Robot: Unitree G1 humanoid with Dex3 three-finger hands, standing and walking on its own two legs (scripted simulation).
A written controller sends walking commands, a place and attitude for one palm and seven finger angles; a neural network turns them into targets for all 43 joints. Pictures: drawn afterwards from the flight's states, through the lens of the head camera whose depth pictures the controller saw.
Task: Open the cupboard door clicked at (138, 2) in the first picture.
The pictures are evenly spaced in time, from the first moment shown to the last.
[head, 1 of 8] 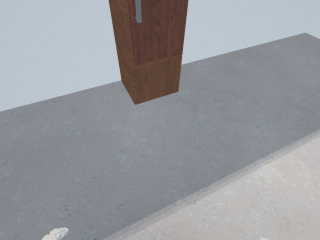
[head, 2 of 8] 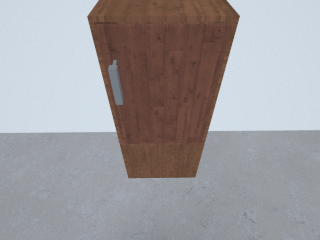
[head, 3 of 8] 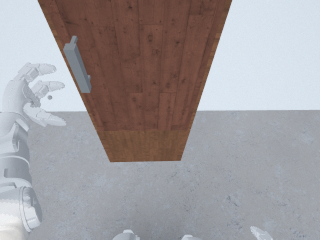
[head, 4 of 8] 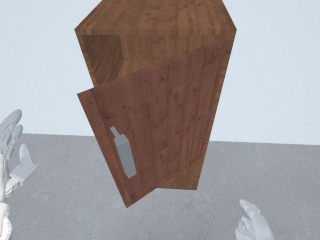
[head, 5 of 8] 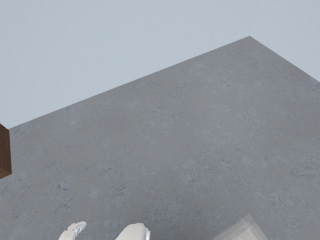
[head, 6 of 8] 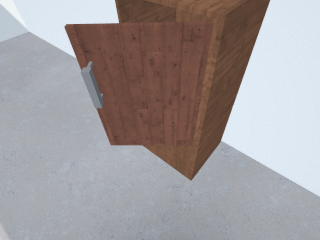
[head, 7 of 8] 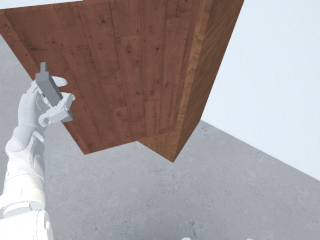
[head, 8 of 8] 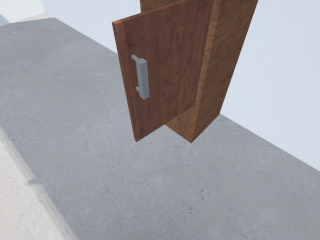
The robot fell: no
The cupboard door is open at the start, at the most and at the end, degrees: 0 82 81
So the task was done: yes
